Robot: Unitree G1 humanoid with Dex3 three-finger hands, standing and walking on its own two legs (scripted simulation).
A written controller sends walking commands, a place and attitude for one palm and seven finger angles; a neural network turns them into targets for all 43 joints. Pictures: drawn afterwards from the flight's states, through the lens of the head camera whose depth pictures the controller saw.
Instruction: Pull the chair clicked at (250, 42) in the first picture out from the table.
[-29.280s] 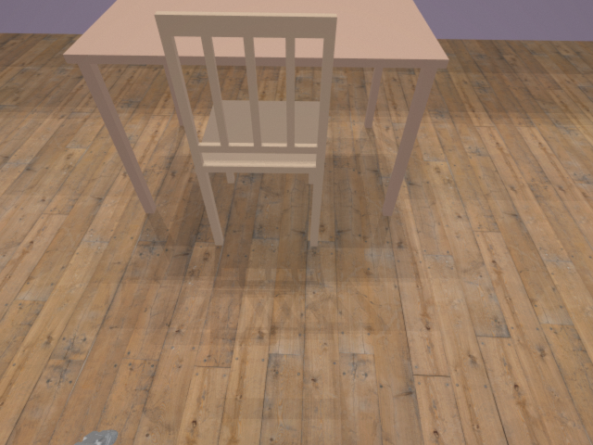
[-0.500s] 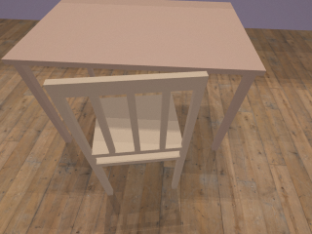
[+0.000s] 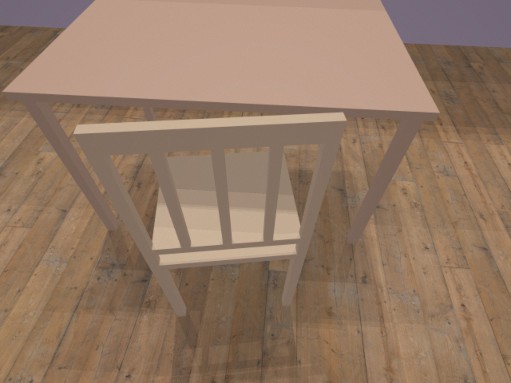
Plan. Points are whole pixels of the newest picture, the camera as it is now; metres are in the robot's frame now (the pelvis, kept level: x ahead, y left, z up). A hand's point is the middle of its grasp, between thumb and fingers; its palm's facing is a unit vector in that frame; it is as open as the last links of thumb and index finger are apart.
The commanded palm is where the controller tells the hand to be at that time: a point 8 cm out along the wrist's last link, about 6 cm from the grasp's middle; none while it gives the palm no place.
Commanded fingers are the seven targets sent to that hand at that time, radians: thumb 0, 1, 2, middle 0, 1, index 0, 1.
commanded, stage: come to a stop and stand still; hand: left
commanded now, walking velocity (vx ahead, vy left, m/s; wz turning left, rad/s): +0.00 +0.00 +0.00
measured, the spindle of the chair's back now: (223, 202) +0.48 +0.10 -0.07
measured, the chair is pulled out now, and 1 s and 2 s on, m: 0.15 0.15 0.15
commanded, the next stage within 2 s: look again from close up in 1.04 s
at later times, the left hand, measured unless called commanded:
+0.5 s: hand out of the picture -0.01 +0.18 -0.18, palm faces +0.02 -0.98 -0.20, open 7.4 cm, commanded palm none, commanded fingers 0.00 0.90 0.90 -0.20 -0.30 -0.20 -0.30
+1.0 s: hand out of the picture -0.02 +0.16 -0.18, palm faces +0.04 -0.98 -0.18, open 7.4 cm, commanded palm none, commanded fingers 0.00 0.90 0.90 -0.20 -0.30 -0.20 -0.30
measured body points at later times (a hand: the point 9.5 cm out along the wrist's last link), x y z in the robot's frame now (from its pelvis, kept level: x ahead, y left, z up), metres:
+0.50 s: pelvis -0.01 +0.00 +0.00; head +0.00 +0.00 +0.45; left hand -0.01 +0.23 -0.16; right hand -0.01 -0.22 -0.16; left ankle -0.05 +0.10 -0.74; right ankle -0.02 -0.13 -0.74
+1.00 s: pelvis -0.02 -0.01 +0.00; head +0.00 -0.01 +0.45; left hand -0.02 +0.21 -0.16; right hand -0.02 -0.22 -0.16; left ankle -0.05 +0.10 -0.74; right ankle -0.02 -0.13 -0.74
